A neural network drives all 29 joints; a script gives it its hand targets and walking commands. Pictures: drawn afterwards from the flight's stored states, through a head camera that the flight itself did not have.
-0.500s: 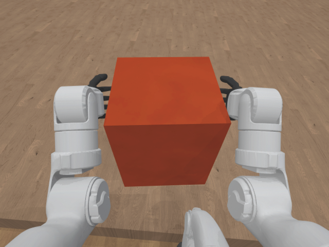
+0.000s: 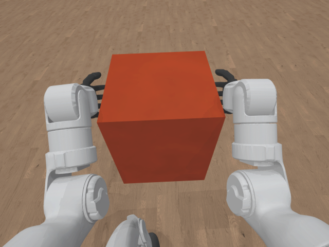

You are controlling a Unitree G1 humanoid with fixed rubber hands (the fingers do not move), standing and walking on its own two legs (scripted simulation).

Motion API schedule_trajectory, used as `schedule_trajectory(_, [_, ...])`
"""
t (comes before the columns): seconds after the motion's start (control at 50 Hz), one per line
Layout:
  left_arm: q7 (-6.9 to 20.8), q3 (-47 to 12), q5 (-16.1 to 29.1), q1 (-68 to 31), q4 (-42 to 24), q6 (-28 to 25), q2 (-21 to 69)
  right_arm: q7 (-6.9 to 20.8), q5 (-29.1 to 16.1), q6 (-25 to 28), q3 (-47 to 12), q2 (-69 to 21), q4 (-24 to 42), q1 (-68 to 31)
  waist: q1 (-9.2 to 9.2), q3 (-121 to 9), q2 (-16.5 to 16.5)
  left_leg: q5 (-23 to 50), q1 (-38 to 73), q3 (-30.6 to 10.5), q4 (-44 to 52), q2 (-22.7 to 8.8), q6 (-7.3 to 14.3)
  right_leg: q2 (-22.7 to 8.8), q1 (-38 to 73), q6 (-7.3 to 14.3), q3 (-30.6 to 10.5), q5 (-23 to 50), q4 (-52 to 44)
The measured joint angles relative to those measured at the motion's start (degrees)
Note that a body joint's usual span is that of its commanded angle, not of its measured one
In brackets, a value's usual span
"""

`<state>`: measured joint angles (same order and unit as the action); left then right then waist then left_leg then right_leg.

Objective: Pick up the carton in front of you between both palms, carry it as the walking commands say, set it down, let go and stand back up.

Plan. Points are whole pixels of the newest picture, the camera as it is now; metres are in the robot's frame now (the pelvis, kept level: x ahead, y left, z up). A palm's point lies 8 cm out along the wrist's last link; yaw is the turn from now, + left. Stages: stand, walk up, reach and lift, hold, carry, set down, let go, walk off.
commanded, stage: carry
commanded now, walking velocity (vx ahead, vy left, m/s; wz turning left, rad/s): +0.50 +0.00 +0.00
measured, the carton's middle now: (161, 121) +0.38 -0.03 +0.12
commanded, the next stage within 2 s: none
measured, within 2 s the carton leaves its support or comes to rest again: neither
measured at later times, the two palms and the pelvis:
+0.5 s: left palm (93, 3) +0.65 +0.11 +0.31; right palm out of the picture +0.65 -0.19 +0.31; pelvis +0.29 -0.04 +0.11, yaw -1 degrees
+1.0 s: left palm (101, 12) +0.89 +0.14 +0.22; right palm (180, 3) +0.88 -0.16 +0.22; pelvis +0.55 +0.00 +0.14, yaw -2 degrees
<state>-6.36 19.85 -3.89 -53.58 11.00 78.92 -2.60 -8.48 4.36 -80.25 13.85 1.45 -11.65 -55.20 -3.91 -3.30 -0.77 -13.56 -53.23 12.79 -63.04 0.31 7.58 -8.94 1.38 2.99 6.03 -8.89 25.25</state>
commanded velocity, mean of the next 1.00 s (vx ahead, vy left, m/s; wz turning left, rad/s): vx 0.50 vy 0.00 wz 0.00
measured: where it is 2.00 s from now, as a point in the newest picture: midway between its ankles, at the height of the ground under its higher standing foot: (160, 112)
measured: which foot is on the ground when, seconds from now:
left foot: down 0.00-0.46, up 0.48-0.82, down 0.84-1.00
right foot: up 0.00-0.42, down 0.44-0.84, up 0.86-1.00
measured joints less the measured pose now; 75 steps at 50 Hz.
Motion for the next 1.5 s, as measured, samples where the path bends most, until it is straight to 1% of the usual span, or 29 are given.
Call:
schedule_trajectory(0.02, [0.67, 0.76, -0.64, -0.03, 0.72, -0.28, -0.18, -0.46, -0.52, 0.43, -0.86, -0.03, -0.83, 0.05, -2.19, 1.12, 0.03, -0.15, 1.96, 0.06, 0.31, 0.44, -0.03, 0.79, -6.21, -0.60, -3.78, -0.22, 15.82])
schedule_trajectory(0.04, [1.39, 1.51, -1.44, -0.02, 1.47, -0.61, -0.35, -0.91, -1.12, 1.01, -1.67, -0.14, -1.75, 0.26, -3.93, 2.20, 0.15, -1.21, 3.95, -0.15, 0.96, 0.65, 0.10, 3.51, -13.22, -0.64, -8.28, -1.12, 33.24])
schedule_trajectory(0.08, [2.08, 2.80, -2.90, 0.79, 2.02, -0.68, 0.17, -1.51, -2.50, 1.77, -3.03, -0.26, -2.45, 2.03, -6.19, 3.68, 1.35, -2.69, 9.10, -0.45, 4.68, 1.59, 0.04, 8.54, -24.70, 0.49, -12.75, -2.81, 59.37])
schedule_trajectory(0.1, [2.15, 3.13, -3.46, 1.46, 1.53, -0.47, 0.69, -1.77, -3.23, 1.84, -3.43, -0.19, -2.19, 2.99, -6.60, 4.04, 1.93, -2.86, 11.78, -0.54, 7.25, 2.07, -0.23, 9.78, -28.72, 0.74, -12.70, 1.45, 66.80])
schedule_trajectory(0.16, [1.94, 3.17, -4.29, 2.86, -1.81, -0.04, 1.69, -3.01, -4.64, 2.13, -3.77, -0.21, -1.17, 3.28, -6.27, 5.12, 1.46, -2.17, 18.77, -1.31, 15.19, 2.19, -1.00, 11.38, -38.09, 2.29, -10.17, -6.47, 74.39])
schedule_trajectory(0.2, [1.95, 3.07, -4.18, 2.59, -3.93, 0.12, 1.56, -3.06, -4.67, 2.60, -3.37, -0.30, -0.32, 2.31, -5.65, 5.73, 0.54, -1.76, 22.69, -2.23, 19.82, 1.53, -1.38, 11.15, -42.24, 2.80, -8.28, -14.17, 68.49])
schedule_trajectory(0.24, [1.95, 2.73, -3.97, 1.78, -5.32, 0.20, 1.22, -3.03, -4.30, 2.81, -2.47, -0.55, 0.85, 1.32, -4.71, 5.22, 0.26, -1.68, 25.72, -3.04, 23.55, 0.83, -2.02, 9.81, -44.97, 2.85, -6.62, -15.18, 57.92])
schedule_trajectory(0.32, [1.90, 1.40, -3.44, 0.75, -5.03, 0.13, 0.55, -2.40, -2.46, 2.40, -0.07, -1.15, 1.14, -0.29, -2.25, 1.47, 0.53, -3.29, 30.64, -4.35, 28.23, -0.19, -3.74, 6.72, -44.51, 1.73, -4.65, -7.54, 33.35])
schedule_trajectory(0.4, [1.73, -0.35, -2.74, 0.80, -0.62, 0.05, -0.25, -1.00, -0.34, 1.52, 0.76, -1.22, -1.71, -0.14, 0.45, -3.37, 0.57, -7.67, 35.74, -5.88, 29.10, -1.53, -6.06, 6.93, -36.07, 0.38, -1.76, -2.68, 12.49])
schedule_trajectory(0.44, [1.59, -1.38, -2.58, 0.00, 3.13, -0.45, -0.38, -0.23, 0.15, 1.08, 0.99, -0.43, -3.56, 0.06, 1.79, -5.31, 0.57, -11.44, 36.75, -6.71, 24.94, -2.48, -6.95, 7.79, -30.95, 0.91, -0.25, 1.15, 6.58])
schedule_trajectory(0.46, [1.43, -2.05, -2.64, -0.11, 4.87, -1.18, -0.03, 0.21, 0.13, 1.26, 1.18, 0.27, -4.55, 0.37, 2.90, -5.87, 0.00, -11.55, 35.42, -7.49, 19.86, -3.32, -7.07, 8.30, -30.69, 0.97, 0.38, 1.36, 8.26])
schedule_trajectory(0.52, [0.65, -4.00, -2.64, 1.67, 8.03, -2.13, 1.32, 1.28, 0.19, 1.74, 2.13, 1.25, -7.21, 2.52, 5.93, -6.35, 0.49, -14.07, 27.89, -10.93, 0.49, -1.35, -6.64, 8.49, -28.62, 0.91, 0.15, -3.93, 10.58])
schedule_trajectory(0.58, [0.32, -5.11, -1.56, 5.33, 8.28, -2.48, 1.70, 1.39, 0.99, 1.92, 2.15, 0.45, -8.41, 4.75, 7.11, -5.82, 0.11, -9.98, 20.99, -10.86, -5.24, -1.21, -6.71, 8.49, -24.59, 0.27, -0.28, -4.76, 6.94])
schedule_trajectory(0.64, [0.16, -5.66, -1.03, 8.17, 7.38, -3.66, 2.10, 1.42, 1.15, 2.80, 1.36, -0.26, -7.21, 7.54, 6.95, -4.53, -0.34, -5.26, 16.90, -10.29, 0.47, -2.59, -7.46, 8.46, -20.19, 0.03, -0.31, -4.91, 2.41])
schedule_trajectory(0.74, [-0.24, -6.35, -0.96, 11.23, 3.44, -6.19, 3.19, 1.38, 0.28, 5.19, 0.42, -0.75, -2.37, 11.53, 5.54, -2.34, -0.53, 2.24, 17.58, -8.73, 21.76, -4.23, -8.02, 8.25, -13.47, -1.15, -0.13, -6.52, -3.01])
schedule_trajectory(0.82, [-0.35, -6.50, -1.59, 13.43, -0.31, -7.47, 4.16, 1.37, -0.51, 7.10, -0.13, -1.10, 0.63, 13.78, 4.31, -1.69, -0.25, 8.57, 24.34, -5.14, 37.31, -3.18, -7.40, 7.45, -9.33, -3.06, -0.32, -11.46, -1.83])
schedule_trajectory(0.84, [-0.34, -6.39, -1.63, 13.91, -1.18, -7.59, 4.13, 1.37, -0.51, 7.59, -0.31, -1.39, 0.87, 13.99, 4.27, -1.82, -0.20, 10.75, 26.56, -4.33, 39.69, -3.03, -6.37, 7.21, -9.43, -3.55, -0.48, -13.89, 1.20])
schedule_trajectory(0.88, [-0.21, -6.12, -1.18, 15.36, -2.52, -8.40, 3.44, 1.36, 0.22, 9.60, -0.78, -3.06, 1.48, 15.50, 3.66, -1.55, 1.90, 9.91, 26.69, -3.04, 36.44, -2.11, -4.56, 5.64, -13.71, -3.92, -1.62, -16.44, 13.27])
schedule_trajectory(0.9, [-0.08, -5.91, -0.98, 16.49, -3.22, -8.62, 3.36, 1.36, 0.82, 10.12, -1.01, -3.98, 2.03, 16.59, 3.65, -1.26, 1.91, 7.63, 27.16, -2.90, 35.51, -2.28, -4.26, 6.32, -16.98, -3.81, -2.71, -17.48, 20.59])
schedule_trajectory(0.96, [0.03, -5.99, -0.81, 20.51, -6.22, -8.67, 4.41, 1.39, 2.01, 10.27, -1.30, -6.32, 6.51, 22.01, 4.06, -0.41, 1.03, 4.83, 30.90, -3.12, 37.98, -3.12, -5.18, 7.70, -25.60, -3.50, -2.58, -17.02, 32.56])
schedule_trajectory(1.0, [0.05, -6.49, -0.96, 23.53, -9.61, -8.85, 5.80, 1.42, 2.39, 10.26, -1.17, -7.79, 11.50, 26.39, 4.21, 0.06, 0.74, 4.60, 34.00, -3.33, 41.04, -3.33, -5.58, 7.34, -29.03, -3.98, -1.72, -15.25, 29.79])
schedule_trajectory(1.1, [0.37, -8.14, -1.26, 31.75, -20.96, -10.52, 9.64, 2.03, 2.70, 11.53, -1.28, -11.11, 24.64, 35.87, 3.85, 0.13, 0.86, 1.63, 41.25, -3.87, 45.29, -3.29, -6.31, 6.00, -32.38, -4.79, -0.37, -8.03, 14.04])
schedule_trajectory(1.18, [1.02, -10.44, -2.77, 38.06, -27.67, -10.91, 11.84, 3.33, 2.31, 11.70, -3.96, -10.15, 28.97, 40.42, 3.33, -2.16, 0.63, -3.97, 47.04, -4.06, 44.23, -3.48, -8.05, 6.28, -29.80, -4.19, 2.47, -0.31, 2.67])
schedule_trajectory(1.2, [1.13, -11.30, -2.97, 39.07, -28.27, -10.64, 11.42, 3.52, 2.34, 11.53, -4.52, -9.97, 29.23, 41.14, 3.09, -3.01, 0.50, -6.29, 48.08, -4.28, 42.37, -3.70, -8.63, 6.52, -28.05, -3.84, 3.70, 0.98, 0.01])
schedule_trajectory(1.24, [1.48, -12.61, -3.40, 40.14, -27.47, -10.55, 11.02, 3.72, 2.58, 11.17, -5.03, -9.52, 29.20, 42.56, 2.83, -5.02, -0.53, -11.76, 47.33, -4.71, 33.73, -5.21, -9.48, 7.04, -25.88, -1.25, 5.28, 5.39, 0.19])
schedule_trajectory(1.28, [1.71, -13.69, -3.91, 40.67, -24.62, -10.43, 10.88, 3.79, 2.76, 10.56, -4.85, -9.14, 28.01, 44.19, 3.29, -6.35, -1.19, -13.68, 41.11, -7.25, 17.58, -5.17, -9.23, 7.30, -25.10, 0.85, 5.92, 0.47, 4.07])
schedule_trajectory(1.34, [1.77, -13.98, -4.02, 42.43, -22.76, -9.20, 10.56, 3.78, 3.21, 9.46, -5.65, -9.12, 25.99, 45.87, 3.83, -7.00, -0.22, -12.61, 31.20, -8.17, 3.16, -3.94, -7.89, 7.05, -20.89, 0.51, 5.78, -3.07, 1.83])
schedule_trajectory(1.4, [1.79, -13.80, -3.79, 44.30, -23.28, -8.91, 10.29, 3.72, 3.40, 9.28, -6.98, -9.04, 25.04, 46.50, 4.58, -6.97, 0.13, -6.47, 24.84, -7.73, 6.72, -4.89, -8.03, 7.41, -15.76, -0.01, 5.35, -3.07, -3.25])
schedule_trajectory(1.5, [1.77, -13.93, -3.18, 45.44, -25.59, -9.69, 10.15, 3.69, 3.49, 9.83, -8.11, -8.96, 26.99, 47.09, 5.23, -6.68, 0.50, 3.13, 20.28, -6.84, 22.72, -6.31, -8.64, 7.48, -7.67, -1.03, 4.78, -4.78, -9.30])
